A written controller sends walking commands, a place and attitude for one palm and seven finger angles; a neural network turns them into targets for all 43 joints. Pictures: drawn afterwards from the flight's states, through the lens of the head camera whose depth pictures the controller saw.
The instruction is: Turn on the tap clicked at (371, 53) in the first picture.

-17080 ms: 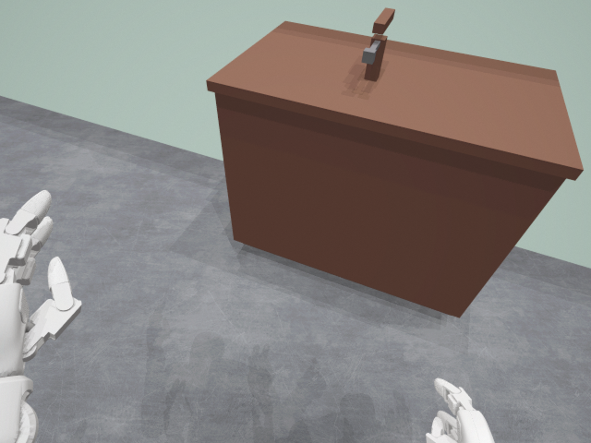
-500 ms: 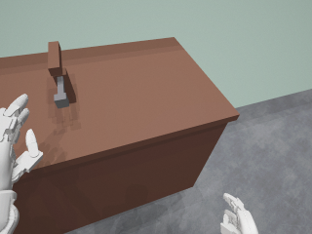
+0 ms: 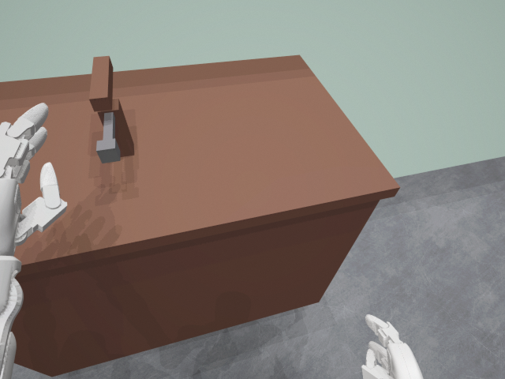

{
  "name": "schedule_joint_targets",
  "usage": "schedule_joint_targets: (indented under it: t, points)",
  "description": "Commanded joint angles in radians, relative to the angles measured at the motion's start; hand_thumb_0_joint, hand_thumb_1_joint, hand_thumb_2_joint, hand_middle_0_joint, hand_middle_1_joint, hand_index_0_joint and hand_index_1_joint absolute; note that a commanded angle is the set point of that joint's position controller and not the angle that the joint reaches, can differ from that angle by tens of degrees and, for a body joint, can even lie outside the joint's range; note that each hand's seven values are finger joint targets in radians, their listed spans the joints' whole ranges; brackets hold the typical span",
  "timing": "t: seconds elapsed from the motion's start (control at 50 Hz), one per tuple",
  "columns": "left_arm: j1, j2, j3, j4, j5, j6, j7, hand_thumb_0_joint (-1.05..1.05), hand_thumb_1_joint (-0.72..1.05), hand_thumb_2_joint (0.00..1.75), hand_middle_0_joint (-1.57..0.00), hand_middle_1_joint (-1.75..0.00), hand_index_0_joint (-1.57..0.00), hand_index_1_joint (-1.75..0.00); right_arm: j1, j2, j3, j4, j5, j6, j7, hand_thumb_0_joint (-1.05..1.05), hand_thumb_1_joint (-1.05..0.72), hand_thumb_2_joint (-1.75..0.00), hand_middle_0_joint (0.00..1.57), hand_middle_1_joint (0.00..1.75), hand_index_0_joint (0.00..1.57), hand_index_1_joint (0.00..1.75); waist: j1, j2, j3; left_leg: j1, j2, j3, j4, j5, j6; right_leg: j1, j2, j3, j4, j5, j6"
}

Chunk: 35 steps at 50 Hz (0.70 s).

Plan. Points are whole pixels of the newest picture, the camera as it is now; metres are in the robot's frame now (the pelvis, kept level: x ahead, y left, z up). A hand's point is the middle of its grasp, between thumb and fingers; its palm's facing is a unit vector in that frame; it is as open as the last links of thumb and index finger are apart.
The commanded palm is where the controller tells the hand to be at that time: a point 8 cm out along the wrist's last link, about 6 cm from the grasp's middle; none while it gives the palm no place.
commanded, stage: turn the palm inward beside the body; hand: left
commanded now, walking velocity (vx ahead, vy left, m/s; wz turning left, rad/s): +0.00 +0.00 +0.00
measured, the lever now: (108, 151) +0.40 +0.29 +0.12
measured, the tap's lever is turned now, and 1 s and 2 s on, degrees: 0 0 0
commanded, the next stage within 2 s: none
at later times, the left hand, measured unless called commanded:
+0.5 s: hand (97, 249) +0.21 +0.21 +0.16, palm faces +0.50 -0.81 -0.32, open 7.4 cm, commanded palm +0.15 +0.25 +0.18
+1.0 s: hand (96, 255) +0.21 +0.21 +0.16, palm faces +0.50 -0.84 -0.22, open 7.4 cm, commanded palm +0.15 +0.24 +0.18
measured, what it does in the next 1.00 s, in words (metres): shifts its weight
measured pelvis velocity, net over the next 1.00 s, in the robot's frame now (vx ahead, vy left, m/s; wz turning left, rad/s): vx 0.02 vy -0.05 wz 0.03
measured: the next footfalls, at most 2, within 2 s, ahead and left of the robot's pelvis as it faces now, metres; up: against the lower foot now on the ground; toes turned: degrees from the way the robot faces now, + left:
none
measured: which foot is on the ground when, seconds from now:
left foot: down 0.00-1.00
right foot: down 0.00-1.00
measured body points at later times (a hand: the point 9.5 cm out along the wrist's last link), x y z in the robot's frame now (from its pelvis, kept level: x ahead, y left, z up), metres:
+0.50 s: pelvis -0.01 -0.06 -0.02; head -0.03 -0.09 +0.43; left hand +0.18 +0.25 +0.18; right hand +0.20 -0.27 -0.10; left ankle +0.03 +0.07 -0.74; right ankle +0.00 -0.12 -0.74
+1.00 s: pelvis +0.02 -0.05 -0.01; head -0.01 -0.07 +0.44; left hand +0.17 +0.25 +0.18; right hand +0.23 -0.25 -0.09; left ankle +0.03 +0.07 -0.74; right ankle +0.00 -0.12 -0.74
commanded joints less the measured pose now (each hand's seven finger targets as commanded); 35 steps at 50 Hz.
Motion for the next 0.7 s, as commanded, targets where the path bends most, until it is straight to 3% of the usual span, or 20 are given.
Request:
schedule_joint_targets:
  t: [0.0, 0.02, 0.04, 0.08, 0.12, 0.16, 0.18, 0.2, 0.22, 0.24, 0.3, 0.38, 0.44, 0.48, 0.5, 0.52, 0.56, 0.6, 0.62, 0.68]
  points:
    - [0.094, -0.03, 0.063, -0.099, -0.149, 0.141, -0.085, 0.0, 0.9, 0.9, -0.2, -0.3, -0.2, -0.3, -0.134, -0.157, -0.062, -0.093, 0.017, -0.069, 0.047, 0.0, -0.9, -0.9, 0.2, 0.3, 0.2, 0.3, 0.037, 0.15, -0.315, 0.318, 0.11, -0.08, -0.009, 0.633, -0.132, -0.093, 0.047, -0.06, 0.041, 0.097, -0.019]
    - [0.045, -0.039, 0.013, -0.181, -0.131, 0.159, -0.091, 0.0, 0.9, 0.9, -0.2, -0.3, -0.2, -0.3, -0.169, -0.166, -0.052, -0.098, 0.019, -0.065, 0.056, 0.0, -0.9, -0.9, 0.2, 0.3, 0.2, 0.3, 0.029, 0.118, -0.235, 0.237, 0.106, -0.081, -0.007, 0.504, -0.11, -0.101, 0.036, -0.078, 0.03, 0.129, -0.022]
    - [0.047, -0.009, 0.023, -0.188, -0.112, 0.175, -0.078, 0.0, 0.9, 0.9, -0.2, -0.3, -0.2, -0.3, -0.194, -0.169, -0.048, -0.105, 0.027, -0.055, 0.055, 0.0, -0.9, -0.9, 0.2, 0.3, 0.2, 0.3, 0.022, 0.08, -0.163, 0.148, 0.096, -0.081, -0.013, 0.34, -0.09, -0.094, 0.035, -0.093, 0.019, 0.136, -0.023]
    - [0.099, 0.027, 0.05, -0.223, -0.065, 0.166, -0.046, 0.0, 0.9, 0.9, -0.2, -0.3, -0.2, -0.3, -0.214, -0.161, -0.047, -0.114, 0.029, -0.034, 0.044, 0.0, -0.9, -0.9, 0.2, 0.3, 0.2, 0.3, 0.014, 0.02, -0.147, 0.065, 0.086, -0.083, -0.029, 0.148, -0.067, -0.078, 0.038, -0.102, 0.03, 0.094, -0.022]
    - [0.014, 0.123, 0.131, -0.343, -0.053, 0.111, 0.01, 0.0, 0.9, 0.9, -0.2, -0.3, -0.2, -0.3, -0.241, -0.145, -0.046, -0.128, 0.016, -0.032, 0.026, 0.0, -0.9, -0.9, 0.2, 0.3, 0.2, 0.3, 0.016, 0.061, -0.204, 0.044, 0.063, -0.072, -0.019, 0.034, -0.05, -0.074, 0.034, -0.076, 0.029, 0.035, -0.023]
    - [-0.013, 0.099, 0.142, -0.298, -0.068, 0.053, 0.058, 0.0, 0.9, 0.9, -0.2, -0.3, -0.2, -0.3, -0.243, -0.122, -0.035, -0.106, 0.017, -0.04, 0.008, 0.0, -0.9, -0.9, 0.2, 0.3, 0.2, 0.3, 0.005, 0.026, -0.153, 0.002, 0.055, -0.077, -0.007, -0.095, -0.039, -0.116, 0.037, -0.065, 0.027, -0.07, -0.014]
    - [-0.055, 0.108, 0.148, -0.314, -0.071, 0.023, 0.08, 0.0, 0.9, 0.9, -0.2, -0.3, -0.2, -0.3, -0.244, -0.118, -0.036, -0.095, 0.016, -0.046, 0.001, 0.0, -0.9, -0.9, 0.2, 0.3, 0.2, 0.3, 0.006, 0.058, -0.159, -0.001, 0.048, -0.07, 0.005, -0.145, -0.034, -0.125, 0.031, -0.048, 0.018, -0.115, -0.012]
    - [-0.118, 0.15, 0.17, -0.345, -0.062, 0.003, 0.105, 0.0, 0.9, 0.9, -0.2, -0.3, -0.2, -0.3, -0.241, -0.113, -0.03, -0.088, 0.018, -0.054, -0.006, 0.0, -0.9, -0.9, 0.2, 0.3, 0.2, 0.3, 0.003, 0.092, -0.158, -0.004, 0.043, -0.067, 0.012, -0.176, -0.031, -0.138, 0.028, -0.036, 0.015, -0.142, -0.011]
    - [-0.147, 0.137, 0.145, -0.32, -0.047, -0.001, 0.12, 0.0, 0.9, 0.9, -0.2, -0.3, -0.2, -0.3, -0.237, -0.108, -0.034, -0.077, 0.012, -0.06, -0.01, 0.0, -0.9, -0.9, 0.2, 0.3, 0.2, 0.3, 0.005, 0.144, -0.176, -0.013, 0.036, -0.065, 0.021, -0.22, -0.032, -0.14, 0.018, -0.022, 0.006, -0.185, -0.011]
    - [-0.149, 0.079, 0.093, -0.26, -0.046, 0.005, 0.126, 0.0, 0.9, 0.9, -0.2, -0.3, -0.2, -0.3, -0.233, -0.096, -0.025, -0.064, 0.016, -0.065, -0.015, 0.0, -0.9, -0.9, 0.2, 0.3, 0.2, 0.3, -0.008, 0.123, -0.125, -0.03, 0.033, -0.065, 0.032, -0.257, -0.029, -0.161, 0.012, -0.013, -0.01, -0.228, -0.009]
    - [-0.173, 0.082, 0.048, -0.198, -0.044, 0.055, 0.108, 0.0, 0.9, 0.9, -0.2, -0.3, -0.2, -0.3, -0.249, -0.112, -0.026, -0.043, 0.026, -0.075, -0.036, 0.0, -0.9, -0.9, 0.2, 0.3, 0.2, 0.3, -0.013, 0.117, -0.103, -0.043, 0.025, -0.047, 0.081, -0.23, -0.022, -0.164, -0.02, 0.054, -0.072, -0.32, -0.005]
    - [-0.208, 0.091, 0.018, -0.173, -0.068, 0.154, 0.061, 0.0, 0.9, 0.9, -0.2, -0.3, -0.2, -0.3, -0.28, -0.115, -0.033, -0.022, 0.034, -0.078, -0.069, 0.0, -0.9, -0.9, 0.2, 0.3, 0.2, 0.3, 0.001, 0.044, -0.078, -0.076, 0.04, -0.057, 0.138, -0.182, -0.038, -0.124, -0.089, 0.176, -0.161, -0.435, 0.013]
    - [-0.177, 0.106, 0.066, -0.181, -0.093, 0.18, 0.054, 0.0, 0.9, 0.9, -0.2, -0.3, -0.2, -0.3, -0.296, -0.109, -0.037, -0.011, 0.041, -0.083, -0.077, 0.0, -0.9, -0.9, 0.2, 0.3, 0.2, 0.3, 0.018, 0.002, -0.082, -0.106, 0.055, -0.08, 0.153, -0.156, -0.051, -0.084, -0.124, 0.217, -0.159, -0.387, 0.034]
    - [-0.118, 0.105, 0.103, -0.211, -0.107, 0.173, 0.058, 0.0, 0.9, 0.9, -0.2, -0.3, -0.2, -0.3, -0.294, -0.108, -0.044, -0.01, 0.038, -0.089, -0.075, 0.0, -0.9, -0.9, 0.2, 0.3, 0.2, 0.3, 0.031, -0.011, -0.114, -0.105, 0.062, -0.091, 0.156, -0.115, -0.051, -0.054, -0.132, 0.213, -0.136, -0.27, 0.041]
    - [-0.087, 0.12, 0.134, -0.229, -0.115, 0.168, 0.063, 0.0, 0.9, 0.9, -0.2, -0.3, -0.2, -0.3, -0.292, -0.105, -0.042, -0.013, 0.042, -0.093, -0.071, 0.0, -0.9, -0.9, 0.2, 0.3, 0.2, 0.3, 0.044, 0.016, -0.138, -0.099, 0.061, -0.091, 0.152, -0.098, -0.051, -0.04, -0.127, 0.2, -0.117, -0.207, 0.042]
    - [-0.063, 0.103, 0.131, -0.245, -0.122, 0.161, 0.066, 0.0, 0.9, 0.9, -0.2, -0.3, -0.2, -0.3, -0.281, -0.102, -0.042, -0.016, 0.041, -0.096, -0.07, 0.0, -0.9, -0.9, 0.2, 0.3, 0.2, 0.3, 0.043, 0.003, -0.159, -0.095, 0.057, -0.086, 0.146, -0.074, -0.046, -0.02, -0.121, 0.181, -0.093, -0.123, 0.044]
    - [0.029, 0.088, 0.155, -0.261, -0.136, 0.154, 0.071, 0.0, 0.9, 0.9, -0.2, -0.3, -0.2, -0.3, -0.25, -0.111, -0.047, -0.02, 0.037, -0.104, -0.067, 0.0, -0.9, -0.9, 0.2, 0.3, 0.2, 0.3, 0.043, -0.016, -0.213, -0.084, 0.051, -0.079, 0.151, 0.022, -0.04, 0.031, -0.114, 0.156, -0.024, 0.163, 0.053]
    - [0.09, 0.095, 0.179, -0.294, -0.141, 0.152, 0.065, 0.0, 0.9, 0.9, -0.2, -0.3, -0.2, -0.3, -0.214, -0.119, -0.048, -0.027, 0.038, -0.109, -0.06, 0.0, -0.9, -0.9, 0.2, 0.3, 0.2, 0.3, 0.051, 0.002, -0.28, -0.044, 0.041, -0.062, 0.146, 0.136, -0.03, 0.064, -0.086, 0.089, 0.048, 0.429, 0.058]
    - [0.109, 0.064, 0.155, -0.311, -0.145, 0.15, 0.056, 0.0, 0.9, 0.9, -0.2, -0.3, -0.2, -0.3, -0.197, -0.116, -0.048, -0.03, 0.041, -0.112, -0.058, 0.0, -0.9, -0.9, 0.2, 0.3, 0.2, 0.3, 0.045, 0.015, -0.287, -0.021, 0.034, -0.048, 0.138, 0.186, -0.023, 0.068, -0.068, 0.049, 0.071, 0.511, 0.055]
    - [0.127, 0.039, 0.14, -0.327, -0.164, 0.146, 0.037, 0.0, 0.9, 0.9, -0.2, -0.3, -0.2, -0.3, -0.168, -0.123, -0.052, -0.038, 0.044, -0.128, -0.061, 0.0, -0.9, -0.9, 0.2, 0.3, 0.2, 0.3, 0.036, 0.009, -0.258, 0.005, 0.03, -0.042, 0.138, 0.237, -0.016, 0.032, -0.044, 0.006, 0.08, 0.548, 0.049]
